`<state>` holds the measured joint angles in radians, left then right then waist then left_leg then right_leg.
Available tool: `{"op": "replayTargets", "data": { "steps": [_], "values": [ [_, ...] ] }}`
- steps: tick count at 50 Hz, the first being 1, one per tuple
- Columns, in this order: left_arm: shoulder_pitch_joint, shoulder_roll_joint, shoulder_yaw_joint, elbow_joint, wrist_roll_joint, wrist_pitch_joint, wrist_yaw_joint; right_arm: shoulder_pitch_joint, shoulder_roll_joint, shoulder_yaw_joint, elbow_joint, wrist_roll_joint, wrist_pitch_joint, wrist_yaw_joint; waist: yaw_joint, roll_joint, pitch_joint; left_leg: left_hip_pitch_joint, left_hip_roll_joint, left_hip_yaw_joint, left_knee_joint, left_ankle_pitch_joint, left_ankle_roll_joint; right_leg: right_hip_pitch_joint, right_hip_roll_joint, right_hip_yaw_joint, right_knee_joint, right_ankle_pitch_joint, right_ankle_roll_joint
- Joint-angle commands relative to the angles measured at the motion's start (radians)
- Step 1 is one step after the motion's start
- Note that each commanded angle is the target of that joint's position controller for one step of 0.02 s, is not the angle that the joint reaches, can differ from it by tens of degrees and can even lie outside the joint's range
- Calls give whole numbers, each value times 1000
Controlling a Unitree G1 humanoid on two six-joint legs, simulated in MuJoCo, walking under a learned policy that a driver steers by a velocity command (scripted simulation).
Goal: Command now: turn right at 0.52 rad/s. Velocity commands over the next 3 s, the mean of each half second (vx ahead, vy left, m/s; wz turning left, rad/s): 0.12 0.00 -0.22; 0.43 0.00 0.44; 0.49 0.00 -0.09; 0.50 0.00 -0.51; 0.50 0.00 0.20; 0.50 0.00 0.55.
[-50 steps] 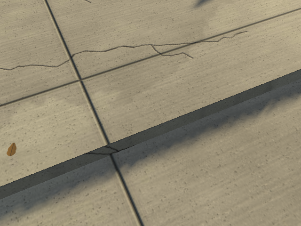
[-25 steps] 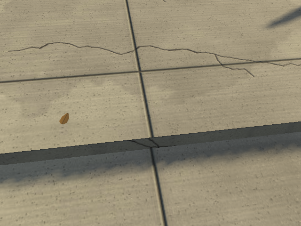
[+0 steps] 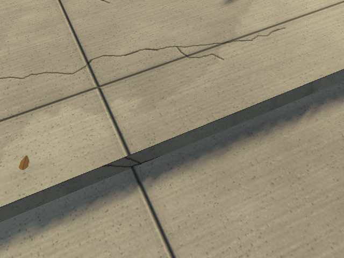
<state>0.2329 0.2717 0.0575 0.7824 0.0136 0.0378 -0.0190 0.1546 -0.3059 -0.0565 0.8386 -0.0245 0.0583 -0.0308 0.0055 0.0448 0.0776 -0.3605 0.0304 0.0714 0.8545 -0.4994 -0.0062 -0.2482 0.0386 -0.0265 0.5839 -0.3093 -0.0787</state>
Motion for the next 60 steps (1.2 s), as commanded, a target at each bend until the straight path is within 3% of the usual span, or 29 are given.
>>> {"op": "replayTargets", "data": {
  "steps": [1,3,6,11,13,15,19,23,26,27,28,29,30,31,32,35,37,40,45,47,49,50,51,52,53,54,55,57,60],
  "values": [
    [13,177,45,-55,-6,-3,20,-38,-81,-14,-83,15,-13,3,-5,-135,-14,-212,3,-118,219,43,-6,88,-280,374,-316,316,-173],
    [-35,149,36,-77,-11,-2,25,-2,-99,-21,-62,-9,-21,14,-13,-158,-64,-201,-9,-104,230,129,-19,144,-212,316,-294,424,-139],
    [17,168,43,-68,-16,-10,19,8,-82,-19,-67,0,-15,22,-1,-116,-106,-209,-18,-109,224,155,-39,195,-206,320,-274,474,-139],
    [49,157,36,-60,-2,-12,26,-5,-77,-16,-72,3,-6,13,26,-158,-90,-210,-17,-106,93,144,-50,207,-205,357,-286,386,-145],
    [75,149,31,-47,6,-14,27,-1,-77,-13,-68,-6,-12,21,40,-161,-110,-185,-13,-94,40,138,-42,205,-204,389,-344,72,-161],
    [80,134,21,-30,16,-18,26,-14,-67,-7,-65,-13,-22,35,51,-185,-73,-169,-11,-75,-28,135,-30,178,-211,418,-407,-162,-163],
    [97,166,24,0,23,-44,28,-38,-67,0,-64,-8,-50,51,61,-147,-20,-145,-13,-71,-118,124,15,168,-252,422,-435,-219,-171],
    [87,171,26,16,20,-72,29,-29,-64,5,-66,2,-70,60,45,-129,9,-75,-22,-70,-202,103,69,134,-279,380,-442,-234,-167],
    [29,168,27,13,6,-80,24,84,-41,9,-29,4,-85,59,-34,-94,10,203,-61,-17,-412,202,105,-24,-235,254,-361,-199,-122],
    [26,142,19,13,12,-85,23,173,-60,0,5,2,-94,53,-68,-51,-13,355,-71,-59,-453,172,115,-116,-192,195,-252,-166,-95],
    [-6,77,-3,-9,20,-94,18,297,-129,-19,34,-9,-107,44,-120,118,-48,489,99,-331,-596,0,154,-237,-93,56,43,-81,-48],
    [-64,56,-12,-69,26,-105,10,366,-234,-44,30,2,-111,44,-129,237,-47,579,316,-795,-728,-187,270,-516,42,-36,289,-200,3],
    [-59,121,2,-61,40,-104,9,340,-195,-39,42,7,-108,51,-91,103,1,507,334,-823,-717,-166,321,-560,-5,56,410,-221,3],
    [-59,128,3,-49,33,-107,-1,271,-151,-30,19,11,-110,55,-57,28,38,458,278,-712,-691,-82,308,-553,-55,83,446,-119,9],
    [-61,125,0,-41,25,-114,-9,237,-125,-26,10,10,-115,54,-42,4,30,433,219,-612,-693,46,279,-526,-76,81,437,-41,24],
    [-74,113,-7,-38,46,-98,-21,250,-100,-20,23,22,-125,40,-24,24,-13,420,126,-450,-684,431,237,-471,-84,42,406,63,78],
    [-112,99,-14,-57,43,-87,-22,287,-105,-24,40,30,-128,37,-27,19,-26,412,107,-408,-665,612,239,-483,-79,17,394,92,104],
    [-236,85,-27,-109,34,-81,-24,336,-101,-27,58,25,-123,31,-57,26,-4,379,79,-387,-657,720,233,-499,-66,-13,293,144,124],
    [-373,80,-43,-172,17,-88,-25,369,-121,-34,69,18,-119,19,-94,52,8,367,82,-415,-623,834,202,-388,-26,-12,55,257,98],
    [-307,103,-38,-159,13,-93,-16,317,-133,-37,60,18,-124,14,-47,55,-14,348,92,-412,-593,913,165,-234,-13,-2,-30,270,64],
    [-104,154,-15,-91,10,-102,7,290,-144,-37,59,14,-134,18,33,47,-121,352,69,-382,-394,1163,124,28,32,-14,-57,216,20],
    [47,172,-4,-50,12,-111,22,273,-143,-36,61,16,-139,24,110,29,-193,298,30,-348,-203,1111,106,209,-8,9,-106,242,-5],
    [196,228,12,-33,38,-120,40,292,-81,-20,41,16,-146,29,148,-67,-310,171,-23,-304,57,804,103,408,-210,217,-120,17,-43],
    [203,309,34,-16,56,-114,36,460,26,0,44,50,-137,30,54,-341,-417,-116,-195,-208,384,-8,69,601,-482,736,-226,-34,-195],
    [132,231,28,-19,22,-104,24,414,-74,-9,64,8,-129,24,38,-193,-323,-194,-124,-222,443,38,89,468,-442,832,-312,-177,-193],
    [34,154,12,-33,11,-107,20,306,-86,-14,50,2,-127,32,21,-108,-171,-193,-80,-212,420,142,90,307,-394,649,-332,-162,-173],
    [0,106,1,-25,15,-114,14,241,-74,-9,37,-3,-129,39,16,-56,-110,-179,-52,-199,376,187,90,211,-342,517,-345,-33,-154],
    [25,87,-9,18,11,-125,15,203,-60,-7,20,-18,-118,54,-13,-115,-73,-140,-23,-177,311,190,81,121,-262,367,-364,193,-133],
    [85,86,-10,65,-6,-145,4,173,-24,8,9,-32,-109,63,-31,-128,-80,-152,2,-121,214,190,53,116,-236,305,-377,388,-159]
  ]
}}
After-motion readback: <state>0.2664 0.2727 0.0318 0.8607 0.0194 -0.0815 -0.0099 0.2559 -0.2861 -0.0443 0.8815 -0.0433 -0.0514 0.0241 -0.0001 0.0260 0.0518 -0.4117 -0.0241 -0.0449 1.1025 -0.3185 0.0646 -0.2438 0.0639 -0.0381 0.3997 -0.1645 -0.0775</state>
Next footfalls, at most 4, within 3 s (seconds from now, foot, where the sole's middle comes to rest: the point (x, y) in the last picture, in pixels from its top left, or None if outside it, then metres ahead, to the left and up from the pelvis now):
0.56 left None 0.11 0.11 -0.77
1.02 right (200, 249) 0.49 -0.02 -0.77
1.50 left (140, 206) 0.67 0.22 -0.77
1.94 right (205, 156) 0.91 -0.06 -0.77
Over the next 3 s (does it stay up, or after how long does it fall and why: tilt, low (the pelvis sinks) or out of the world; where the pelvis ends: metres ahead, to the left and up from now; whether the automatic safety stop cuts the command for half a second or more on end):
stays up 1.41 -0.05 0.09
